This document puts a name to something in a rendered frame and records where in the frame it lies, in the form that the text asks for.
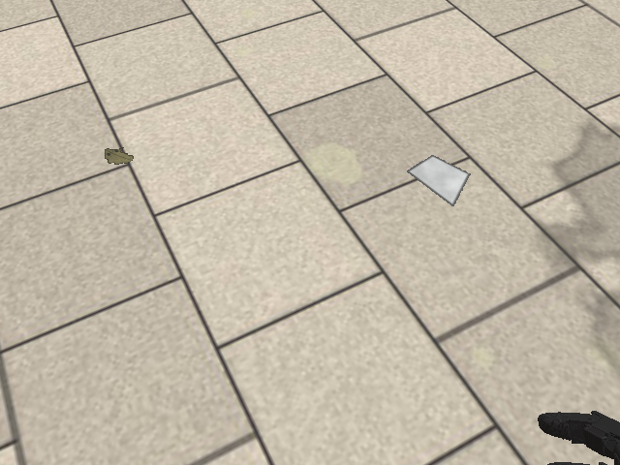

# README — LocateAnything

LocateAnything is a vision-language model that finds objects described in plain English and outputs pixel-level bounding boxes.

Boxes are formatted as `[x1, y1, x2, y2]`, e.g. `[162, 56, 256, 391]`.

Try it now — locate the right robot hand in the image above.
[538, 411, 620, 465]

